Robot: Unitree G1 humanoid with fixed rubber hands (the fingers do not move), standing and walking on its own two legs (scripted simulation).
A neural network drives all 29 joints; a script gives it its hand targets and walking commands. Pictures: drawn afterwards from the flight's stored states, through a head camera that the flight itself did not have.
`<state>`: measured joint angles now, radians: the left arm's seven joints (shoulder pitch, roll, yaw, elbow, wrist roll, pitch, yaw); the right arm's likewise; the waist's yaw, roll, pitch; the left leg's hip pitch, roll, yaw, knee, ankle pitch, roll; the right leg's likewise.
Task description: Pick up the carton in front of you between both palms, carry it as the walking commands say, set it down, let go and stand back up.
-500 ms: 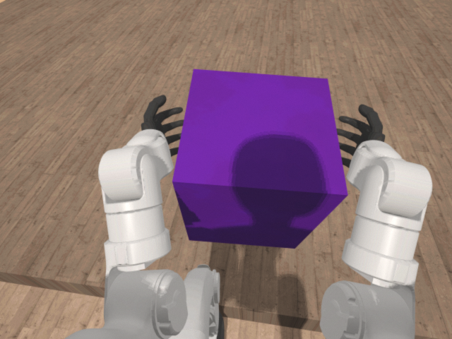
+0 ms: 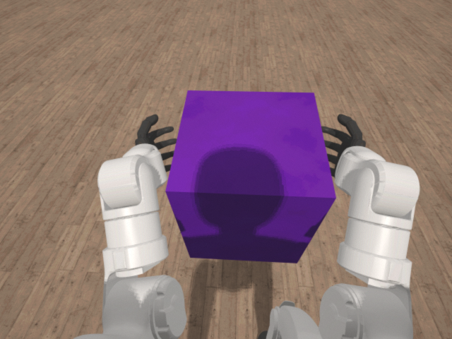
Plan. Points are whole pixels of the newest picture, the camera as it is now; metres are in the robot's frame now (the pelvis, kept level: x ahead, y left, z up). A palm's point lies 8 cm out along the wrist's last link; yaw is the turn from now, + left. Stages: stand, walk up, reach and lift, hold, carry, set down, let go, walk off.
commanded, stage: carry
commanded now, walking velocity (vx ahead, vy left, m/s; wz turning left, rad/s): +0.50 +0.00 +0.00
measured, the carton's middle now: (246, 183) +0.37 +0.00 +0.10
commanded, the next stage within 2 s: none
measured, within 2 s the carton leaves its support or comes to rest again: neither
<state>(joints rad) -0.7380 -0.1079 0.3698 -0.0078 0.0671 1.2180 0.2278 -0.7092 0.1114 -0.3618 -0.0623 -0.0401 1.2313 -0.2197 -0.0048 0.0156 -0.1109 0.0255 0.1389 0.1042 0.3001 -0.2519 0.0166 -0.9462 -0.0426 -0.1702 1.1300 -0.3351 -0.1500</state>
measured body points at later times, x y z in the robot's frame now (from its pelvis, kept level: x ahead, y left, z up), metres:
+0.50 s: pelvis +0.29 +0.04 +0.11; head +0.27 +0.05 +0.56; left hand +0.66 +0.18 +0.27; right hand +0.64 -0.13 +0.28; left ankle +0.31 +0.09 -0.62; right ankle +0.20 -0.09 -0.55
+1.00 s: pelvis +0.61 +0.02 +0.11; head +0.62 +0.02 +0.56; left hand +0.91 +0.20 +0.18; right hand +0.94 -0.11 +0.18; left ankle +0.41 +0.09 -0.52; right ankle +0.68 -0.04 -0.62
